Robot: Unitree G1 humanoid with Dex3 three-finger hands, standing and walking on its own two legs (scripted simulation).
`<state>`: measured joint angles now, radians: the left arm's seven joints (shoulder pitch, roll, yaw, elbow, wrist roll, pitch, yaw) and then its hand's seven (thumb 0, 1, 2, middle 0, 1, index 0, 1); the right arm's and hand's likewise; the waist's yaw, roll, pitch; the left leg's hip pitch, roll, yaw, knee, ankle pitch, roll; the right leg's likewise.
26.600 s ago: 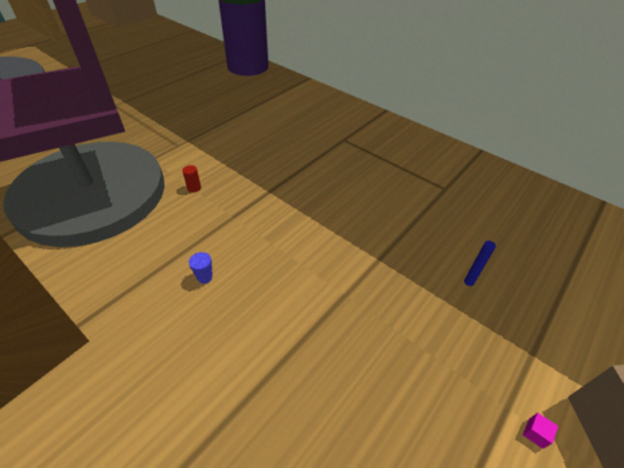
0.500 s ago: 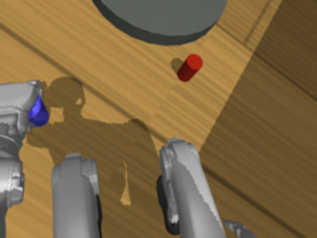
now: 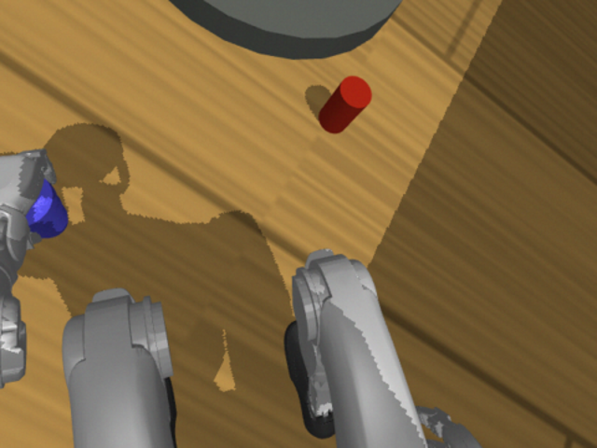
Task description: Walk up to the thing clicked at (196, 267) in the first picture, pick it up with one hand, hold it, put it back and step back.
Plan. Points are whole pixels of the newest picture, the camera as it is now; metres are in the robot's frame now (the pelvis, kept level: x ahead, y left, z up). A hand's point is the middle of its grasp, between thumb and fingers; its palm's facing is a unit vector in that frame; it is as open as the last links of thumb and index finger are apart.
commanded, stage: rest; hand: left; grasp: from above
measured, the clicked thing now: (34, 210) +0.45 +0.28 -0.25
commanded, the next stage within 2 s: open in 0.32 s
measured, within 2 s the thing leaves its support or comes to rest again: rests again in 0.10 s
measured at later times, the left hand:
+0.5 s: hand (23, 206) +0.45 +0.28 -0.22, palm faces -0.47 -0.11 -0.88, open 10.2 cm
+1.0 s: hand (23, 203) +0.46 +0.28 -0.22, palm faces -0.45 -0.09 -0.89, open 12.9 cm
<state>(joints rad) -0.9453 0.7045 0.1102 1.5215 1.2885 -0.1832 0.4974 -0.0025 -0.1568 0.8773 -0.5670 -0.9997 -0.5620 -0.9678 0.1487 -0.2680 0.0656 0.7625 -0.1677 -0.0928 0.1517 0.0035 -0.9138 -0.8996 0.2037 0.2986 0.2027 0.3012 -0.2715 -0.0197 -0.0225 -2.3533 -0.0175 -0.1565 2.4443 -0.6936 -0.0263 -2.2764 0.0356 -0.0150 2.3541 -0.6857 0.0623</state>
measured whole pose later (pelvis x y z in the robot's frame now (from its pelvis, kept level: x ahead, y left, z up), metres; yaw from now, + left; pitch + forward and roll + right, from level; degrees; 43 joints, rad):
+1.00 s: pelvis +0.00 +0.01 -0.02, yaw -3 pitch +31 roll -12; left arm -1.03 0.83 0.10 1.71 1.30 -0.20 0.59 -0.01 -0.47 1.13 -0.17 -1.17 -0.17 -1.16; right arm 0.15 -0.30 0.15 0.76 -0.23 -0.18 0.23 0.00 -0.90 -0.90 0.20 0.30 0.20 0.30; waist -0.32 -0.04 0.03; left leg -2.37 -0.01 -0.21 2.53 -0.71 -0.02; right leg -2.27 0.06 -0.06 2.39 -0.68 0.07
